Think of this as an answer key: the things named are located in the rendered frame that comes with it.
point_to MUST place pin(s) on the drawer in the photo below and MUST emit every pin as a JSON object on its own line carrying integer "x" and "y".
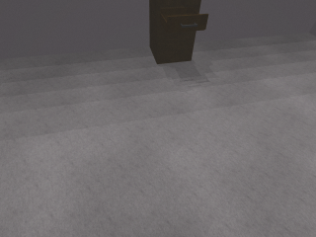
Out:
{"x": 172, "y": 18}

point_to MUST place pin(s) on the cabinet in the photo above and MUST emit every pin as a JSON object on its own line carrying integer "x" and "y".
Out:
{"x": 170, "y": 47}

